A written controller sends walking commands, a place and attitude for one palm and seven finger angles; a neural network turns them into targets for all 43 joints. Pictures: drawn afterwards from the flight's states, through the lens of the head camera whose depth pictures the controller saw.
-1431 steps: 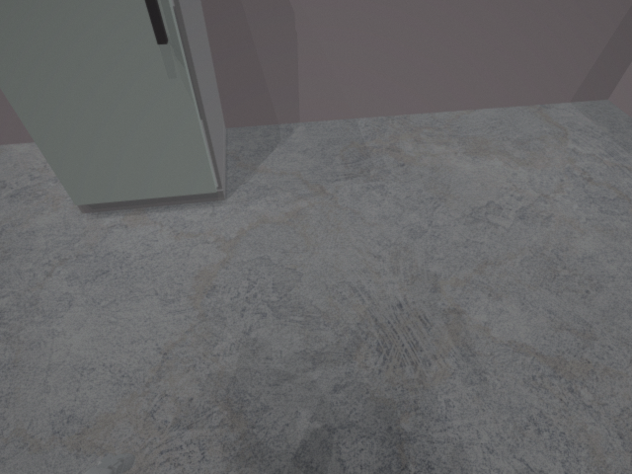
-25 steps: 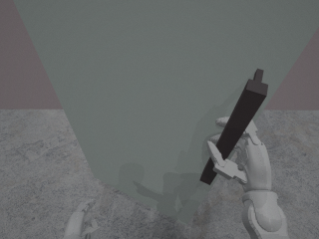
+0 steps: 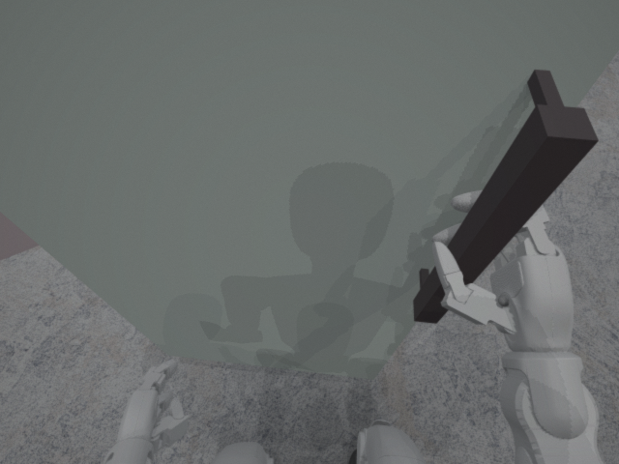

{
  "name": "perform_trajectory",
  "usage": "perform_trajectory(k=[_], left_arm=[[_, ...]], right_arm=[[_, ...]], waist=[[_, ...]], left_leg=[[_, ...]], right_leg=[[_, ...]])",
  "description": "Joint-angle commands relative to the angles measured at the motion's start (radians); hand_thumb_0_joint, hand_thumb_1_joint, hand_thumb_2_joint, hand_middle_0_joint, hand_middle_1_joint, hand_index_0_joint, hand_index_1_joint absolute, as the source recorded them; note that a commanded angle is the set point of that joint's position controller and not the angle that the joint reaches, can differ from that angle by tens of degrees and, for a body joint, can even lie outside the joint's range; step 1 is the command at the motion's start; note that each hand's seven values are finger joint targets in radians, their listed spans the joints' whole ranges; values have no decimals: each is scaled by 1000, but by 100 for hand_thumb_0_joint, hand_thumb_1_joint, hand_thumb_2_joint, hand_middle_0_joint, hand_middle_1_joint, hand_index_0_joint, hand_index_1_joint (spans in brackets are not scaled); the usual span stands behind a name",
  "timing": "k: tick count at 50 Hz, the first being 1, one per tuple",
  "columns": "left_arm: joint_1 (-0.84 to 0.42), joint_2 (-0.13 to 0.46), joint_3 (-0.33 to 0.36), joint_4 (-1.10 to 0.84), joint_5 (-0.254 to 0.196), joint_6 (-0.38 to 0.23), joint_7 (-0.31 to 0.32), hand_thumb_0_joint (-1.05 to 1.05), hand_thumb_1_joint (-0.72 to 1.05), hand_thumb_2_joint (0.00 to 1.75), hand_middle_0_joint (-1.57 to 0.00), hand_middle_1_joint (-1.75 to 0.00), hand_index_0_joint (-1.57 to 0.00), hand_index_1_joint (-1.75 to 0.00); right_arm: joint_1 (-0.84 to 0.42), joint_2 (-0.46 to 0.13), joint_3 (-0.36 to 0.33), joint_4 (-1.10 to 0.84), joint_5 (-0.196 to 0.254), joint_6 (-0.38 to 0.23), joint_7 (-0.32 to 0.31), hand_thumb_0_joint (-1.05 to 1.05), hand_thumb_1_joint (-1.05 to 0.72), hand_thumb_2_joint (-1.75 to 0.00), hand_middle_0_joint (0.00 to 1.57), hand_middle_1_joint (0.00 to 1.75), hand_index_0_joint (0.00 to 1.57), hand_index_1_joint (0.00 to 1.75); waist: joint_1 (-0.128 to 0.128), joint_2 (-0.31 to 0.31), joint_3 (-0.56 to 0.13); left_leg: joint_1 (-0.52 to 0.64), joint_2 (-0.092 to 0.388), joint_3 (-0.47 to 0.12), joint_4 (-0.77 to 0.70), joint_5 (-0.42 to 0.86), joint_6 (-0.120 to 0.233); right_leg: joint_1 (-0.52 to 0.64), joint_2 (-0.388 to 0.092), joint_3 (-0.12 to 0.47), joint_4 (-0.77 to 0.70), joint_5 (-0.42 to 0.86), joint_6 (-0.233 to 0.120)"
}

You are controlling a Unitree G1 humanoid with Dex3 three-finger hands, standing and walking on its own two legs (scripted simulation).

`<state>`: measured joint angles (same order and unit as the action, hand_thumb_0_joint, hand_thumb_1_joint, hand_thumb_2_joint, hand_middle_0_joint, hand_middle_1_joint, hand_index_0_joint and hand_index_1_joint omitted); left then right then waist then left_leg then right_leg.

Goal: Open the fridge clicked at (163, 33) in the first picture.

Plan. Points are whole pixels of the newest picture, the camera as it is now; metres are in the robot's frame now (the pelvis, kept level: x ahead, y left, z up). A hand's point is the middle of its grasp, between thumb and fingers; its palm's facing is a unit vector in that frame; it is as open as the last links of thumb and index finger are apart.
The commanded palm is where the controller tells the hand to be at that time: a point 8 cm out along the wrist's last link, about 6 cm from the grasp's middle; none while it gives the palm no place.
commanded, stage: walk backward, drawing the door open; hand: right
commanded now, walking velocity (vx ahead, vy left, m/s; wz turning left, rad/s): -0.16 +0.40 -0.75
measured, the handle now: (466, 231) +0.33 -0.11 +0.16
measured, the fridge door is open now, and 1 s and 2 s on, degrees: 36 57 76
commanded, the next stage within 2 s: stop walking and hold the door back in 1.46 s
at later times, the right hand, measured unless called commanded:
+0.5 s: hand (428, 372) +0.19 -0.07 +0.16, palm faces +0.50 +0.84 -0.23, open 6.8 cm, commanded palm +0.14 -0.10 +0.16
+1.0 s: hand out of the picture +0.10 -0.03 +0.16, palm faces +0.81 +0.51 -0.30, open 7.0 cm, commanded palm +0.04 -0.03 +0.17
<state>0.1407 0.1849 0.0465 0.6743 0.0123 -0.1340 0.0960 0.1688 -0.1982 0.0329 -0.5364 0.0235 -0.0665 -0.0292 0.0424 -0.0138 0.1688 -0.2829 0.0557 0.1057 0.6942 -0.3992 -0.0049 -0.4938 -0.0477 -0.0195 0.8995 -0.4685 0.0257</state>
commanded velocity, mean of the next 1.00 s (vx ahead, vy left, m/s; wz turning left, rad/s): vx -0.21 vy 0.16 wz -0.58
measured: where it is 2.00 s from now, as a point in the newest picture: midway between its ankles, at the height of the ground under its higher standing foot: outside the picture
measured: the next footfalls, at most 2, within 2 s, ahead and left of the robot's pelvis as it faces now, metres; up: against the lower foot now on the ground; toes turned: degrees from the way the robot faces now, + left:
right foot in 0.04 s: +0.07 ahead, -0.11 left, +0.00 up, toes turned -4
left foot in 0.26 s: +0.07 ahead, +0.27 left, +0.00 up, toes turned -10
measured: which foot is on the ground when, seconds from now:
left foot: down 0.00-0.02, up 0.04-0.24, down 0.26-0.52, up 0.54-0.84, down 0.86-1.00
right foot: up 0.00-0.02, down 0.04-0.26, up 0.28-0.50, down 0.52-0.84, up 0.86-1.00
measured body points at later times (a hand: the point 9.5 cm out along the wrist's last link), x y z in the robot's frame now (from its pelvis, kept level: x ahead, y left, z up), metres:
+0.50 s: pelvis +0.00 +0.19 +0.01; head +0.07 +0.16 +0.45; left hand +0.25 +0.36 -0.09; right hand +0.16 -0.11 +0.17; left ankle +0.03 +0.28 -0.72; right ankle -0.02 +0.12 -0.70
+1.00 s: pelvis +0.00 +0.34 +0.01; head +0.05 +0.32 +0.46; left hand +0.26 +0.46 -0.09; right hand +0.06 -0.05 +0.18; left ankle +0.10 +0.44 -0.72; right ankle -0.06 +0.24 -0.65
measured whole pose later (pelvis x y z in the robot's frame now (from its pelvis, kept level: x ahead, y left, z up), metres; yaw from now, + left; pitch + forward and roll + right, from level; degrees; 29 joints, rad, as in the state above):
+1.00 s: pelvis +0.00 +0.34 +0.01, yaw -34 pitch -2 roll +0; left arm 0.16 0.23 0.00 0.66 0.00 -0.09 0.08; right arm 0.14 -0.34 -0.36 -0.24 0.09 -0.11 -0.14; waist 0.04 0.00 0.15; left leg -0.27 0.08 0.04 0.56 -0.25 -0.03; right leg -0.50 0.02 0.00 1.12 -0.56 0.04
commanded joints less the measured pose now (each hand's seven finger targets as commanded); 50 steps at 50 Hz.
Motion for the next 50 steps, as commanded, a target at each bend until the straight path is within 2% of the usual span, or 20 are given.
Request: perform_trajectory(k=[1,2,5,7,10,12,14,16,19,22,24,25,26,27,32,40,42,44,47,50], left_arm=[[-11,133,31,-161,31,-88,15,0,90,90,-20,-30,-20,-30],[24,154,30,-148,44,-81,-21,0,90,90,-20,-30,-20,-30],[-113,125,41,-151,38,-59,-20,0,90,90,-20,-30,-20,-30],[-95,111,31,-152,22,-58,-23,0,90,90,-20,-30,-20,-30],[-80,104,22,-189,-14,-54,-11,0,90,90,-20,-30,-20,-30],[-55,43,6,-191,-22,-34,-10,0,90,90,-20,-30,-20,-30],[-98,51,18,-194,-13,-39,-4,0,90,90,-20,-30,-20,-30],[-102,41,6,-179,4,-30,9,0,90,90,-20,-30,-20,-30],[-109,34,-14,-190,10,-3,25,0,90,90,-20,-30,-20,-30],[-66,40,-20,-211,19,7,32,0,90,90,-20,-30,-20,-30],[-13,69,-4,-217,13,14,40,0,90,90,-20,-30,-20,-30],[5,95,5,-229,13,15,37,0,90,90,-20,-30,-20,-30],[-26,140,10,-243,15,0,22,0,90,90,-20,-30,-20,-30],[-9,116,-8,-217,26,-15,-9,0,90,90,-20,-30,-20,-30],[-10,121,7,-163,0,-30,-21,0,90,90,-20,-30,-20,-30],[-7,130,-7,-186,-25,-48,-14,0,90,90,-20,-30,-20,-30],[-20,95,-22,-203,-23,-40,-13,0,90,90,-20,-30,-20,-30],[-9,121,-11,-199,-10,-39,-19,0,90,90,-20,-30,-20,-30],[-75,92,-35,-188,-14,-17,-21,0,90,90,-20,-30,-20,-30],[-92,96,-28,-195,-19,4,1,0,90,90,-20,-30,-20,-30]], right_arm=[[-223,-43,-31,-290,8,-168,7,0,-90,-90,45,140,45,140],[-266,-93,-71,-275,-30,-200,-2,0,-90,-90,45,140,45,140],[-220,-138,-156,-332,-17,-193,-8,0,-90,-90,45,140,45,140],[-163,-87,-142,-269,1,-155,-18,0,-90,-90,45,140,45,140],[-195,-126,-174,-257,11,-132,-32,0,-90,-90,45,140,45,140],[-205,-207,-231,-270,9,-114,-50,0,-90,-90,45,140,45,140],[-178,-270,-316,-272,14,-101,-71,0,-90,-90,45,140,45,140],[-160,-229,-291,-270,19,-115,-64,0,-90,-90,45,140,45,140],[-118,-226,-304,-225,27,-127,-79,0,-90,-90,45,140,45,140],[-121,-210,-290,-244,26,-125,-77,0,-90,-90,45,140,45,140],[-116,-198,-270,-229,36,-126,-77,0,-90,-90,45,140,45,140],[-140,-189,-250,-253,35,-139,-76,0,-90,-90,45,140,45,140],[-162,-200,-258,-280,34,-164,-74,0,-90,-90,45,140,45,140],[-193,-250,-299,-278,-8,-186,-68,0,-90,-90,45,140,45,140],[-203,-213,-283,-183,10,-141,-66,0,-90,-90,45,140,45,140],[-250,-296,-392,-54,46,-141,-104,0,-90,-90,45,140,45,140],[-279,-415,-465,-26,29,-143,-106,0,-90,-90,45,140,45,140],[-226,-471,-542,8,36,-127,-120,0,-90,-90,45,140,45,140],[-174,-420,-557,-13,36,-171,-130,0,-90,-90,45,140,45,140],[-168,-408,-539,-12,38,-181,-138,0,-90,-90,45,140,45,140]], waist=[[26,-271,-386],[33,-80,-394],[-21,-283,-277],[-42,-284,-301],[-39,-232,-342],[-26,121,-354],[-80,274,-388],[-56,171,-322],[-56,178,-341],[-48,214,-374],[-5,88,-401],[20,-41,-425],[-36,-307,-437],[-29,-189,-400],[-39,-261,-342],[-59,-217,-352],[-46,190,-309],[-67,217,-383],[-48,150,-369],[-55,165,-355]], left_leg=[[-453,-87,-43,508,-187,-54],[-394,-48,-207,564,-169,-35],[-263,10,-277,393,-48,-46],[50,-43,-151,111,31,-42],[254,-94,-19,-188,79,-47],[146,114,-194,-430,75,30],[119,322,-420,-384,318,185],[226,297,-253,-258,664,227],[325,254,-82,-183,921,186],[285,222,-28,-144,894,162],[116,168,30,32,762,91],[-125,93,49,245,425,5],[-380,-26,-46,439,-205,-79],[-359,-20,-180,501,-171,-44],[-159,-22,-105,244,53,-58],[149,-74,-25,-252,184,-75],[166,174,-259,-389,607,5],[133,391,-469,-359,723,163],[267,312,-208,-230,874,176],[235,293,-132,-214,860,144]], right_leg=[[722,-473,699,-573,1006,-212],[683,-521,738,-584,901,-248],[352,-396,532,-566,409,-228],[147,-236,268,-561,219,-122],[73,-121,169,-481,-31,-76],[80,41,-21,-80,-22,0],[-67,68,23,410,-205,-1],[-128,7,-1,443,-167,16],[-40,8,-95,128,-161,23],[93,30,-158,-179,-22,14],[378,7,-147,-477,234,-2],[625,-173,89,-555,600,-76],[757,-512,543,-550,1184,-249],[673,-520,558,-550,1045,-263],[420,-253,156,-522,717,-138],[286,-156,124,-366,473,-94],[109,40,-8,-67,-34,2],[-7,96,100,330,-203,6],[-54,40,55,321,-112,25],[52,33,6,65,-87,11]])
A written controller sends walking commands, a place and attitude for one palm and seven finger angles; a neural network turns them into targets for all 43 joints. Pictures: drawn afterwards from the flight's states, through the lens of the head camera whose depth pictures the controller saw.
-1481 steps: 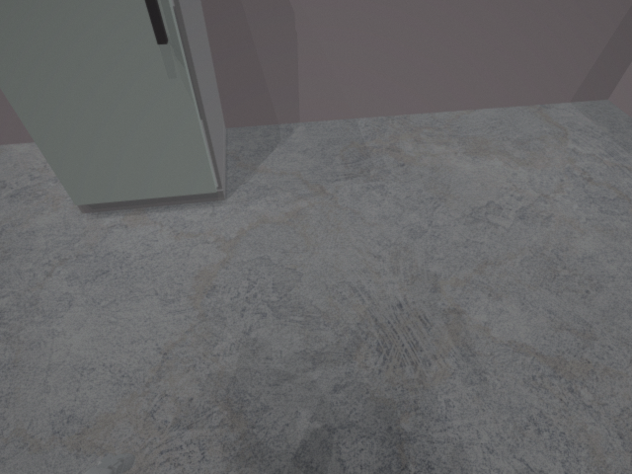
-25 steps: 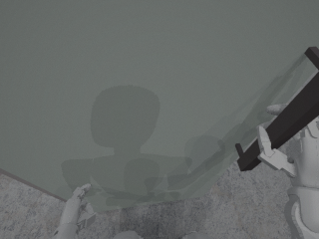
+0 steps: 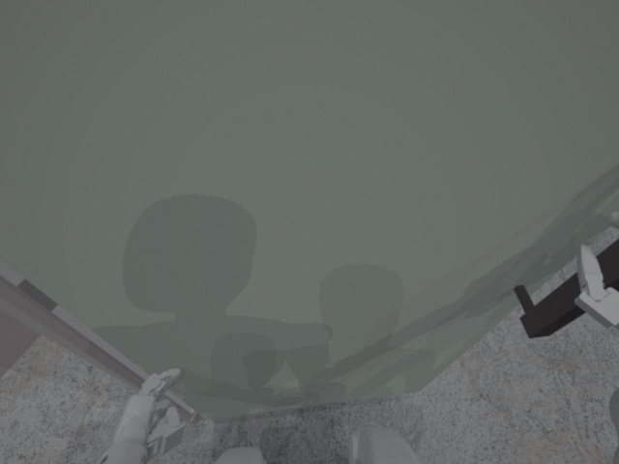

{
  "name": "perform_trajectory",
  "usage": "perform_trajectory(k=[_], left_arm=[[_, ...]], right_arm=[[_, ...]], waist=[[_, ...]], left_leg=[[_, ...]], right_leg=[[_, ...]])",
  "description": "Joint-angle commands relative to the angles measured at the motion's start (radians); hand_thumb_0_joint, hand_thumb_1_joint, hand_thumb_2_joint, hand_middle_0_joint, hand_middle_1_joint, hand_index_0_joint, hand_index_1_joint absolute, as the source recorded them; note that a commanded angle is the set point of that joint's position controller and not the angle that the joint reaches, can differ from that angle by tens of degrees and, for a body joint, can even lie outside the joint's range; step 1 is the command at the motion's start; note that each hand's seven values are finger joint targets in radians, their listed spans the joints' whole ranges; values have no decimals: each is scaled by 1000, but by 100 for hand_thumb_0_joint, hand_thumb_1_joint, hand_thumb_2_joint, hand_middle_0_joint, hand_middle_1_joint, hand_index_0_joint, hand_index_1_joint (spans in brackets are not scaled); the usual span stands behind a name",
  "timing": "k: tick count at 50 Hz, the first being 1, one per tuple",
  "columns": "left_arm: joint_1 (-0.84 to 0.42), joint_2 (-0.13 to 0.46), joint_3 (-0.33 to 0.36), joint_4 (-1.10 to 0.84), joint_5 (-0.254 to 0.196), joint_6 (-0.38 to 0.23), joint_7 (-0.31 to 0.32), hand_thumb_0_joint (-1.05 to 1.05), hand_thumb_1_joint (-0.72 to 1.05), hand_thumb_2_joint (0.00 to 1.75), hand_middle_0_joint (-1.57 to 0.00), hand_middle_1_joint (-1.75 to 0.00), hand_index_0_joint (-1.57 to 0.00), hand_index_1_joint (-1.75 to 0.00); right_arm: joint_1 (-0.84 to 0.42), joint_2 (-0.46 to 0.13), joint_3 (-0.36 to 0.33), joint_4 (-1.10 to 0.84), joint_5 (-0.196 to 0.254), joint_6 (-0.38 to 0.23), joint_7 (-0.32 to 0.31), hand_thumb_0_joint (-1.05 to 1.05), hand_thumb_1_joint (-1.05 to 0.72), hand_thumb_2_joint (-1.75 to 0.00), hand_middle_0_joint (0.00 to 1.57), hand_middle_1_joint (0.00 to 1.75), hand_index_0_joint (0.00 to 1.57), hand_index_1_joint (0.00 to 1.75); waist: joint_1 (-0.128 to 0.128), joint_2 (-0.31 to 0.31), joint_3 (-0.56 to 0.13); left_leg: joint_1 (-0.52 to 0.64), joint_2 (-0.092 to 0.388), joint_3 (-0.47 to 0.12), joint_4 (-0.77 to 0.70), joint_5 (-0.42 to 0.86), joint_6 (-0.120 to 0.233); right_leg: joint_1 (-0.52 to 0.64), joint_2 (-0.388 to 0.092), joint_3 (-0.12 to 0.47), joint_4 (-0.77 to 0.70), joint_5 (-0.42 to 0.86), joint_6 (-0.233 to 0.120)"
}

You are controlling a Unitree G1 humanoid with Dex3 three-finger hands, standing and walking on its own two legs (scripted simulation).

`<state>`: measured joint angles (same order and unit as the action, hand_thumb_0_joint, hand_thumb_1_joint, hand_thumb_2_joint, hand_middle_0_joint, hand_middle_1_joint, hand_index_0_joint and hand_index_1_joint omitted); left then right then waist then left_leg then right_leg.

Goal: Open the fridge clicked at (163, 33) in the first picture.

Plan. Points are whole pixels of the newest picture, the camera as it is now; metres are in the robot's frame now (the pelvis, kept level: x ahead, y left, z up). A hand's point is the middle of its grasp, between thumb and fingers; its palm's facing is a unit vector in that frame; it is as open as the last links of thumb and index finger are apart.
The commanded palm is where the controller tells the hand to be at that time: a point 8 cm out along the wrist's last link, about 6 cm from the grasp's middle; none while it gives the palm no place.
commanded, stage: walk backward, drawing the door open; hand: right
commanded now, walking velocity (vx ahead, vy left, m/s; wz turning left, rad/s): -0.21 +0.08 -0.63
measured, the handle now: (600, 250) +0.33 -0.26 +0.15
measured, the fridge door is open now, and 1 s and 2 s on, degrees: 57 76 76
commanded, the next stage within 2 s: stop walking and hold the door back in 0.46 s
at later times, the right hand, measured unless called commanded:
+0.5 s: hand out of the picture +0.14 -0.24 +0.15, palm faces +0.43 +0.86 -0.26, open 6.6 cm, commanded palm +0.08 -0.28 +0.15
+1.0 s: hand out of the picture +0.12 -0.23 +0.15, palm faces +0.43 +0.88 -0.21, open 6.2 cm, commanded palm +0.07 -0.29 +0.14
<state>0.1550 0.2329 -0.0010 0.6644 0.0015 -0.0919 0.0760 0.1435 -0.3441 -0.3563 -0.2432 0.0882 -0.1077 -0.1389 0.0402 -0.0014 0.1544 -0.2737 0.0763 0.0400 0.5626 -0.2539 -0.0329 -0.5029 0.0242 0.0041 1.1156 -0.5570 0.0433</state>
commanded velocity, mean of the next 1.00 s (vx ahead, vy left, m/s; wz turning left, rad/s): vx -0.03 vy -0.04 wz -0.14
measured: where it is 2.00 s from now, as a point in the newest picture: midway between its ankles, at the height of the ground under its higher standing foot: outside the picture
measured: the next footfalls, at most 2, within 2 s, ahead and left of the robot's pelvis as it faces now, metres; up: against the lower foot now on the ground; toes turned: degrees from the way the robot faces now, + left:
right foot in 0.12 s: +0.02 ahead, -0.09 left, +0.00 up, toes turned -8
left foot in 0.54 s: -0.16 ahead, +0.14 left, +0.00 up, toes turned -9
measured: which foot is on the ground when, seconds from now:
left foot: down 0.00-0.14, up 0.16-0.52, down 0.54-1.00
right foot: up 0.00-0.10, down 0.12-0.54, up 0.56-0.90, down 0.92-1.00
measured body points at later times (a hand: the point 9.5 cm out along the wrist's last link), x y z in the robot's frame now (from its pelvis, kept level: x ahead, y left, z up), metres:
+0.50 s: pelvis -0.12 +0.03 +0.01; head -0.07 +0.02 +0.46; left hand +0.10 +0.18 -0.09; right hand +0.11 -0.28 +0.17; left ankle -0.17 +0.16 -0.71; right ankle -0.02 -0.09 -0.73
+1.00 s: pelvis -0.22 +0.05 +0.00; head -0.20 +0.04 +0.45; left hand -0.01 +0.27 -0.08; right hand +0.09 -0.28 +0.17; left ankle -0.19 +0.15 -0.72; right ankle -0.26 -0.07 -0.73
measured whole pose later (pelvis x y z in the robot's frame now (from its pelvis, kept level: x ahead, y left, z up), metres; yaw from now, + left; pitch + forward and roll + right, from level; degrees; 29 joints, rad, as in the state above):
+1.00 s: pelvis -0.22 +0.05 +0.00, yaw -15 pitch +0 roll -1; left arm 0.18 0.26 0.02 0.67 -0.02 -0.06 0.11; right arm -0.45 -0.34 -0.13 0.43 0.04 -0.18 -0.09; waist 0.03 0.03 0.05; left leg -0.32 0.03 0.05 0.70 -0.43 -0.01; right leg -0.21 -0.03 -0.07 0.50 -0.28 -0.01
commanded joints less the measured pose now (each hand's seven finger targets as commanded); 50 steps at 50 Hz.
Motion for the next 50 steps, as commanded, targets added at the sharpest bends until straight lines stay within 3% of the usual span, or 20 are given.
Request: perform_trajectory(k=[1,5,7,9,12,17,22,24,25,27,28,29,30,32,38,43,44,47,49,50], left_arm=[[-90,54,23,-186,-6,-33,23,0,90,90,-20,-30,-20,-30],[-38,80,39,-186,-5,-20,34,0,90,90,-20,-30,-20,-30],[-59,122,49,-217,-13,-30,17,0,90,90,-20,-30,-20,-30],[-50,96,46,-175,4,-68,5,0,90,90,-20,-30,-20,-30],[-7,105,61,-144,-11,-74,0,0,90,90,-20,-30,-20,-30],[-9,90,29,-149,-3,-78,18,0,90,90,-20,-30,-20,-30],[-34,82,7,-148,12,-76,18,0,90,90,-20,-30,-20,-30],[-51,78,4,-153,16,-68,15,0,90,90,-20,-30,-20,-30],[-68,77,4,-160,12,-61,11,0,90,90,-20,-30,-20,-30],[-87,48,-6,-176,6,-32,10,0,90,90,-20,-30,-20,-30],[-57,86,22,-163,-1,-33,9,0,90,90,-20,-30,-20,-30],[-46,112,45,-134,-8,-42,1,0,90,90,-20,-30,-20,-30],[-44,77,24,-120,-11,-40,6,0,90,90,-20,-30,-20,-30],[-69,81,10,-114,-16,-26,30,0,90,90,-20,-30,-20,-30],[-70,101,24,-123,-12,-13,44,0,90,90,-20,-30,-20,-30],[-1,131,42,-86,-15,-2,40,0,90,90,-20,-30,-20,-30],[-4,144,51,-92,-19,-3,41,0,90,90,-20,-30,-20,-30],[2,129,38,-107,-32,6,26,0,90,90,-20,-30,-20,-30],[26,131,37,-97,-30,8,34,0,90,90,-20,-30,-20,-30],[20,144,39,-93,-34,8,32,0,90,90,-20,-30,-20,-30]], right_arm=[[-145,-253,-142,-311,-26,-140,-28,0,-90,-90,45,140,45,140],[-181,-204,-70,-332,-18,-144,-25,0,-90,-90,45,140,45,140],[-233,-185,-31,-370,-14,-165,-20,0,-90,-90,45,140,45,140],[-368,-223,-52,-425,-39,-199,-9,0,-90,-90,45,140,45,140],[-290,-153,27,-322,-47,-159,-1,0,-90,-90,45,140,45,140],[-300,-159,37,-303,-18,-127,-4,0,-90,-90,45,140,45,140],[-283,-195,4,-299,2,-107,-10,0,-90,-90,45,140,45,140],[-278,-232,-30,-298,7,-102,-9,0,-90,-90,45,140,45,140],[-277,-243,-37,-296,9,-102,-4,0,-90,-90,45,140,45,140],[-278,-322,-87,-268,8,-104,-8,0,-90,-90,45,140,45,140],[-271,-309,-117,-213,4,-104,-13,0,-90,-90,45,140,45,140],[-318,-231,-52,-54,-2,-80,-13,0,-90,-90,45,140,45,140],[-433,-185,9,-32,-18,-81,-11,0,-90,-90,45,140,45,140],[-503,-304,-98,124,-43,-103,-27,0,-90,-90,45,140,45,140],[-755,-235,33,272,-47,-134,-8,0,-90,-90,45,140,45,140],[-939,-249,58,404,-54,-129,-2,0,-90,-90,45,140,45,140],[-953,-234,71,405,-45,-132,6,0,-90,-90,45,140,45,140],[-983,-157,154,458,-50,-141,28,0,-90,-90,45,140,45,140],[-1050,-310,46,492,-58,-140,21,0,-90,-90,45,140,45,140],[-1047,-297,56,527,-62,-130,30,0,-90,-90,45,140,45,140]], waist=[[-48,172,-344],[-15,16,-380],[-63,-393,-396],[-28,-395,-390],[-26,-259,-374],[-30,-265,-377],[-55,-256,-413],[-68,-223,-413],[-73,-161,-392],[-69,154,-344],[-82,228,-315],[-53,277,-327],[-29,207,-339],[-38,105,-339],[-77,174,-283],[-54,160,-330],[-46,77,-331],[-37,-271,-341],[-35,-240,-301],[-44,-177,-301]], left_leg=[[195,273,-62,-82,666,168],[96,171,8,80,432,75],[-146,-52,9,370,-373,-18],[-163,-62,-80,525,-334,-6],[-173,-87,-39,494,-223,-19],[-85,-120,-10,376,-245,-15],[101,-143,7,50,-235,14],[241,-131,5,-200,-73,33],[245,-95,-19,-324,-5,50],[161,214,-320,-374,103,173],[88,329,-381,-348,221,210],[108,332,-390,-278,441,188],[216,296,-224,-158,669,178],[288,249,-155,-115,828,131],[218,220,-207,-216,452,133],[192,182,-176,-174,177,108],[130,128,-134,-110,124,82],[-174,-65,12,160,-212,14],[-195,-62,-28,249,-262,22],[-179,-60,-28,218,-224,20]], right_leg=[[97,-41,-24,-216,23,-9],[350,-65,-29,-703,427,-18],[462,-426,394,-741,1259,-200],[400,-395,456,-776,1001,-184],[462,-282,248,-738,899,-170],[436,-264,249,-829,632,-179],[405,-239,220,-876,591,-155],[330,-199,210,-842,476,-111],[311,-151,187,-793,392,-77],[160,15,29,-452,164,21],[26,74,53,-154,77,31],[-33,69,104,-33,31,25],[-49,9,108,3,96,16],[-42,-6,29,-81,137,1],[117,2,-89,-402,175,-38],[295,-17,-111,-714,286,-62],[387,-58,-75,-766,341,-77],[540,-350,328,-786,549,-237],[460,-387,396,-792,495,-281],[455,-371,304,-754,514,-262]])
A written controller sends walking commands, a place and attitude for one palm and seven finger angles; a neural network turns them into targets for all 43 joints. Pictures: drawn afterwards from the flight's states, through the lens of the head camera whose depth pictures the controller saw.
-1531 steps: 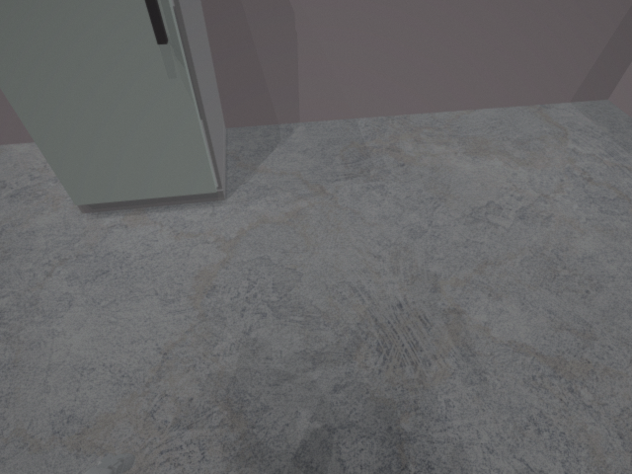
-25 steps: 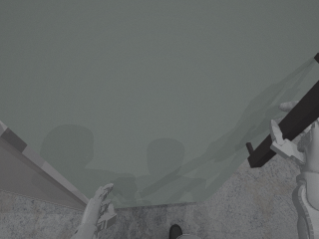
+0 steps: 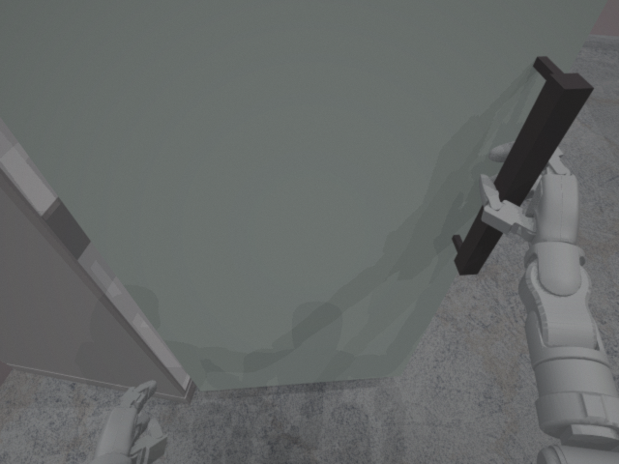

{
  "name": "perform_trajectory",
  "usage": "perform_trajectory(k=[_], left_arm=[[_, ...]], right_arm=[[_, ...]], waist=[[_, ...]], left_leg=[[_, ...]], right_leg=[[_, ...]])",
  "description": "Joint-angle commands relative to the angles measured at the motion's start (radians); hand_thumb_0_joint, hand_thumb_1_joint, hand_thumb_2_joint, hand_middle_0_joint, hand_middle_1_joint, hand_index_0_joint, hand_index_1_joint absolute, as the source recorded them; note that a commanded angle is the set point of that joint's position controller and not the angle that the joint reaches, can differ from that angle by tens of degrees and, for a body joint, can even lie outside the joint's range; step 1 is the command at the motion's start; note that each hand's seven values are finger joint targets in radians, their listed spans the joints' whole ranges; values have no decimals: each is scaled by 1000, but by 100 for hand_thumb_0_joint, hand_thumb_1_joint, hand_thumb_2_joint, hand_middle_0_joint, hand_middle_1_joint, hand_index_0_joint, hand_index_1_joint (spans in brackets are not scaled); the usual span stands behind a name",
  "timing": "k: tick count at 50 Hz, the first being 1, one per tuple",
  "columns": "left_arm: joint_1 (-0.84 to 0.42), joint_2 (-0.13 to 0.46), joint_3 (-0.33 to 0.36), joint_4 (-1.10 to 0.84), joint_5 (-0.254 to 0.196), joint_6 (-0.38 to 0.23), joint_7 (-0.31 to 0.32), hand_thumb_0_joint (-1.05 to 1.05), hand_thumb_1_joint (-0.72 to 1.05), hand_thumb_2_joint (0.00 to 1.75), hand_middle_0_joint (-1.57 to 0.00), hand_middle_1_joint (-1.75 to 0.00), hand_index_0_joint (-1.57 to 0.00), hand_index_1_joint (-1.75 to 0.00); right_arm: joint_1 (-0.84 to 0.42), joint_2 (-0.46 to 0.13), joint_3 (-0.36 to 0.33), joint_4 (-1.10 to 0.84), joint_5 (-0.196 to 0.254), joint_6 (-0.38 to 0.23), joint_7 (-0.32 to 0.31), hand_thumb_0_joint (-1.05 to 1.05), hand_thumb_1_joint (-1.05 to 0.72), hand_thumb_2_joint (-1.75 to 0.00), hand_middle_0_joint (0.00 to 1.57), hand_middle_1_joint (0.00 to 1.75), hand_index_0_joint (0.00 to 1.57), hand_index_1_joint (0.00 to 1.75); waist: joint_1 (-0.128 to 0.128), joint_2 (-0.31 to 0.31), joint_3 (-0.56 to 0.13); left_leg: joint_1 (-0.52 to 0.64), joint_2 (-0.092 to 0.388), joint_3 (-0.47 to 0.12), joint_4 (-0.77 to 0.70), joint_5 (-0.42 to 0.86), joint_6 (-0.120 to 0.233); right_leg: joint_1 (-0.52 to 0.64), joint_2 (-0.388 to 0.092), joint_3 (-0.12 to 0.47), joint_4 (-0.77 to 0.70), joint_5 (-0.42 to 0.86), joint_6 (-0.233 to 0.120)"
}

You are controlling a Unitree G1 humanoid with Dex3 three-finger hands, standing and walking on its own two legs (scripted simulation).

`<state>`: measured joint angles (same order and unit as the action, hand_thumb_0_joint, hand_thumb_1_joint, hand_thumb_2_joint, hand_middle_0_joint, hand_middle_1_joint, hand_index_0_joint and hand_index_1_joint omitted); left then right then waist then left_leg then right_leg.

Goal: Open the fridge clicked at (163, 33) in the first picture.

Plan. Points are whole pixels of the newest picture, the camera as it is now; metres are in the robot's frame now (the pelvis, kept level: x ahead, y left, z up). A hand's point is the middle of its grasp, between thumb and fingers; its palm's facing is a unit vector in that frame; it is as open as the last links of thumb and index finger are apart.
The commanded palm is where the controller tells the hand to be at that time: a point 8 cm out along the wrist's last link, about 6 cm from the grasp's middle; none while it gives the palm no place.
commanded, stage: stop walking and hold the door back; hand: right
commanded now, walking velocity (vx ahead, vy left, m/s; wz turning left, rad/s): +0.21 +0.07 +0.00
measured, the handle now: (497, 185) +0.44 -0.20 +0.14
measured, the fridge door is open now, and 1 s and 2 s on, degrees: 76 76 76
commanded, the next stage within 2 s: loosen the grip on the handle in 0.82 s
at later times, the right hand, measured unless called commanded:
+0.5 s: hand (488, 191) +0.42 -0.18 +0.15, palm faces +0.10 +0.98 -0.15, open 6.1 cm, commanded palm +0.37 -0.25 +0.14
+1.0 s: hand (498, 205) +0.40 -0.19 +0.15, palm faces +0.09 +0.98 -0.17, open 6.7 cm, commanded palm +0.35 -0.24 +0.14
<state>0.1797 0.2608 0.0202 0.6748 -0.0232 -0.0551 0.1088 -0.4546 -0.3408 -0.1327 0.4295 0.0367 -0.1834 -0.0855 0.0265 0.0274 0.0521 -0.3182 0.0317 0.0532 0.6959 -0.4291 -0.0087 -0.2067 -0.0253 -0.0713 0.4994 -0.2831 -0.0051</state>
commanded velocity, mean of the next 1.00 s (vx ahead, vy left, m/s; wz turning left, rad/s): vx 0.03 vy -0.01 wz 0.00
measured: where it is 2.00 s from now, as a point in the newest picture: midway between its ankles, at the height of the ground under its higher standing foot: outside the picture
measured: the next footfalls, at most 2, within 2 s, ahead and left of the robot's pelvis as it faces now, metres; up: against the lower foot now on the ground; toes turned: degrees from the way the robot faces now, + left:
right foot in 0.42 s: +0.09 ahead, -0.13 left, +0.00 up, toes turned +5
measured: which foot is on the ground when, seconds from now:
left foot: down 0.00-1.00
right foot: down 0.00-0.14, up 0.16-0.40, down 0.42-1.00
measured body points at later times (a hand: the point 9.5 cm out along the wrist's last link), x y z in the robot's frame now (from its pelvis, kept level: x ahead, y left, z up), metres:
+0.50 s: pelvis +0.01 -0.03 -0.01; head +0.04 -0.03 +0.44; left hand +0.09 +0.26 -0.10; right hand +0.41 -0.24 +0.16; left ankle +0.00 +0.11 -0.73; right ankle +0.05 -0.14 -0.74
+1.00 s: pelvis +0.00 -0.02 +0.00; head +0.02 -0.03 +0.45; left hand +0.16 +0.23 -0.09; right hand +0.39 -0.24 +0.16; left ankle +0.00 +0.10 -0.73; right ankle +0.05 -0.14 -0.74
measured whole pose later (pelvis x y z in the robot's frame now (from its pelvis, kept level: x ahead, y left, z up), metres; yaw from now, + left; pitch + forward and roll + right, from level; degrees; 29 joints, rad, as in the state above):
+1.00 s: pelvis +0.00 -0.02 +0.00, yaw +3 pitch +1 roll +0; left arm 0.17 0.19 0.00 0.67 -0.02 -0.08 0.06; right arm -0.43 -0.31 -0.19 0.38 0.03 -0.16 0.04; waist -0.01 0.03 0.03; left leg -0.27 0.02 0.03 0.53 -0.26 0.00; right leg -0.31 -0.06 -0.08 0.50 -0.19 0.02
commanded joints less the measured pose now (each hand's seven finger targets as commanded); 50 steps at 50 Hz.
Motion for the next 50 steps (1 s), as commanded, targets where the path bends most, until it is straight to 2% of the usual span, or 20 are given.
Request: perform_trajectory(k=[1,3,5,7,8,9,11,13,18,21,22,23,26,31,41,45,46,47,49,50], left_arm=[[-1,119,21,-114,-11,-24,-4,0,90,90,-20,-30,-20,-30],[-5,120,11,-122,-16,-19,-7,0,90,90,-20,-30,-20,-30],[3,124,7,-118,-16,-17,-3,0,90,90,-20,-30,-20,-30],[16,99,13,-120,-10,-7,2,0,90,90,-20,-30,-20,-30],[6,112,32,-124,-13,-14,-3,0,90,90,-20,-30,-20,-30],[-11,117,26,-105,-13,-20,-4,0,90,90,-20,-30,-20,-30],[9,98,-7,-68,-6,-25,-2,0,90,90,-20,-30,-20,-30],[1,102,-9,-70,1,-23,7,0,90,90,-20,-30,-20,-30],[-2,90,-2,-99,13,-37,0,0,90,90,-20,-30,-20,-30],[-18,124,20,-141,-3,-34,-15,0,90,90,-20,-30,-20,-30],[-33,101,10,-153,-4,-30,-24,0,90,90,-20,-30,-20,-30],[-37,106,11,-150,4,-26,-22,0,90,90,-20,-30,-20,-30],[-18,100,15,-163,6,-29,-24,0,90,90,-20,-30,-20,-30],[-20,78,7,-177,-4,-20,-20,0,90,90,-20,-30,-20,-30],[-55,70,-8,-159,3,-9,-3,0,90,90,-20,-30,-20,-30],[-59,76,-3,-150,2,-2,1,0,90,90,-20,-30,-20,-30],[-45,80,66,-163,24,-36,-39,0,90,90,-20,-30,-20,-30],[-28,79,33,-126,28,-93,-47,0,90,90,-20,-30,-20,-30],[31,104,54,-125,-7,-118,-58,0,90,90,-20,-30,-20,-30],[49,109,46,-118,11,-109,-63,0,90,90,-20,-30,-20,-30]], right_arm=[[-416,-286,-169,-128,-4,-45,-16,0,-90,-90,45,140,45,140],[-479,-212,-94,-112,2,-33,4,0,-90,-90,45,140,45,140],[-478,-287,-146,-71,1,-23,2,0,-90,-90,45,140,45,140],[-463,-387,-223,-21,-12,-19,-8,0,-90,-90,45,140,45,140],[-446,-392,-248,-11,-4,-12,-5,0,-90,-90,45,140,45,140],[-449,-369,-232,11,3,-3,-3,0,-90,-90,45,140,45,140],[-485,-372,-256,27,-5,-36,-3,0,-90,-90,45,140,45,140],[-436,-418,-312,36,-7,-57,1,0,-90,-90,45,140,45,140],[-349,-295,-229,-152,8,-79,14,0,-90,-90,45,140,45,140],[-246,-240,-202,-282,18,-89,21,0,-90,-90,45,140,45,140],[-174,-175,-153,-278,23,-88,30,0,-90,-90,45,140,45,140],[-174,-246,-215,-292,16,-88,21,0,-90,-90,45,140,45,140],[-133,-229,-205,-436,8,-98,12,0,-90,-90,45,140,45,140],[-69,-234,-211,-480,22,-69,1,0,-90,-90,45,140,45,140],[-123,-185,-154,-426,28,-58,-6,0,-90,-90,45,140,45,140],[-138,-225,-184,-374,27,-56,-8,0,-90,-90,45,140,45,140],[-854,-703,-514,-435,-108,-64,14,0,-90,-90,45,140,45,140],[-505,-178,-163,64,-75,34,84,0,-78,-84,45,140,45,140],[-165,-124,-236,-166,44,17,144,0,-54,-73,45,140,45,140],[-152,-193,-300,-235,86,-17,129,0,-42,-67,45,140,45,140]], waist=[[-39,-190,-223],[-34,-242,-234],[-38,-144,-269],[-39,195,-272],[-59,252,-248],[-54,196,-213],[-38,115,-235],[-47,138,-236],[-26,104,-254],[-40,-112,-272],[-32,-197,-264],[-37,-247,-221],[-31,-180,-287],[-15,-66,-360],[-21,-57,-301],[-23,-45,-288],[-79,181,-177],[37,98,-473],[-77,-337,-573],[-88,-303,-542]], left_leg=[[-60,-24,-20,18,-20,-4],[111,-45,29,-120,64,-2],[283,-5,-27,-253,110,18],[436,274,-446,-394,106,160],[387,343,-542,-441,80,197],[363,348,-538,-430,105,217],[356,300,-333,-360,254,195],[268,246,-219,-354,315,153],[159,157,-105,-291,264,87],[102,1,-31,-146,196,0],[114,-27,-21,-103,104,-11],[115,-34,-20,-82,56,-14],[182,-7,-30,-206,275,-2],[248,73,-87,-189,661,14],[159,42,-79,-239,505,-3],[154,61,-105,-274,482,4],[154,66,-172,-368,677,-12],[213,-34,0,-99,858,56],[40,-16,5,-139,547,37],[65,-29,6,-183,486,29]], right_leg=[[130,-285,293,-100,245,-183],[17,-219,166,-49,148,-123],[-97,-173,106,68,71,-80],[-390,-3,-2,397,-231,5],[-418,-7,93,542,-302,6],[-432,-17,124,594,-281,8],[-407,-49,117,574,-190,11],[-300,-36,70,436,-142,12],[12,0,-26,5,97,13],[98,-188,192,-85,358,-67],[31,-243,280,-130,270,-103],[-29,-279,319,-162,228,-132],[51,-210,195,-13,508,-84],[53,-123,43,50,417,0],[81,-133,64,-5,343,-15],[68,-108,45,-2,276,-8],[-33,-71,-22,72,253,-22],[48,25,3,-95,522,-14],[344,-25,44,31,768,43],[295,-13,47,26,631,44]])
